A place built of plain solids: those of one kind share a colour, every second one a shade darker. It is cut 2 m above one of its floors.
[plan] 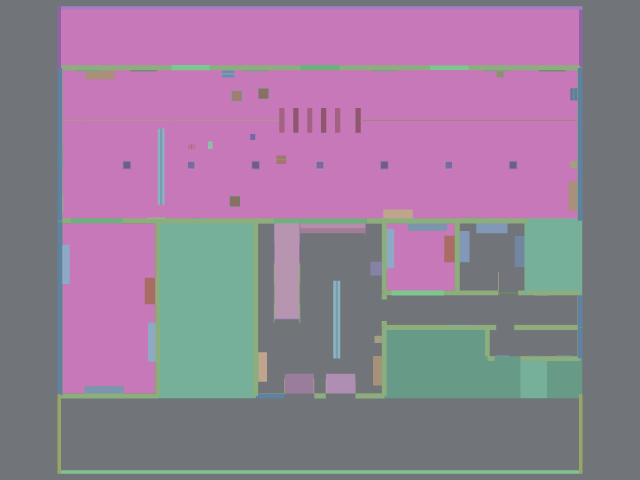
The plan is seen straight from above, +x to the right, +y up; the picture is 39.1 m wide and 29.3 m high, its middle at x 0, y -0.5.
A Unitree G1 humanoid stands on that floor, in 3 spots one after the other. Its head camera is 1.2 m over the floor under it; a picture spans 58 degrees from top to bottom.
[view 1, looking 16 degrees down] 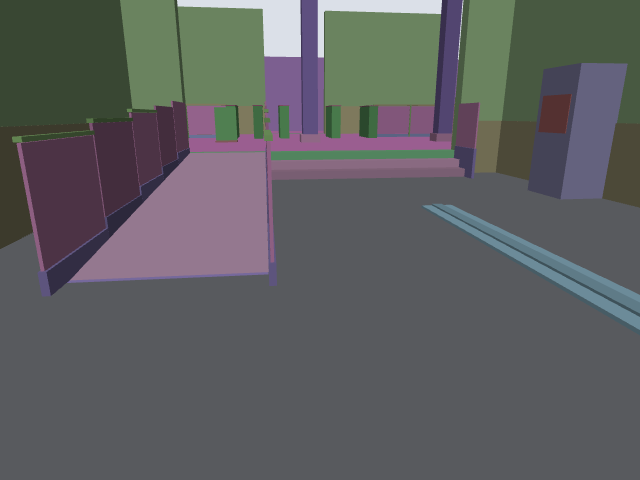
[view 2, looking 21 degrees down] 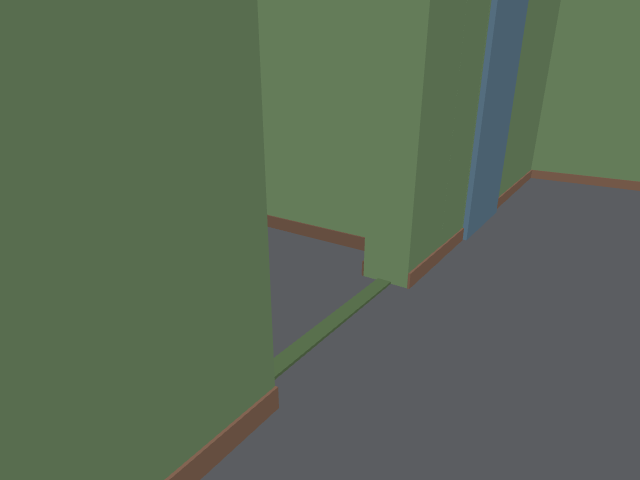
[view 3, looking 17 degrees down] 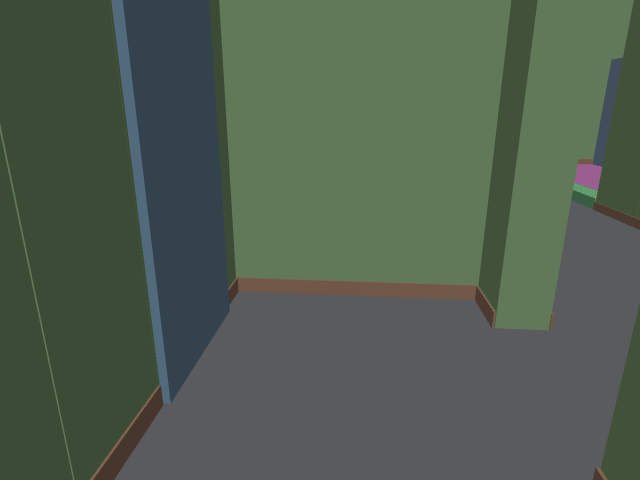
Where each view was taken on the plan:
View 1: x -1.26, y -8.57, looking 83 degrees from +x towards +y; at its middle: ground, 4.35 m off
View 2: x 9.90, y -4.78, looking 35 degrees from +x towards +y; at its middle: ground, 3.35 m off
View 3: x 13.05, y -6.79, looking -175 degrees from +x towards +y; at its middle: wall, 2.81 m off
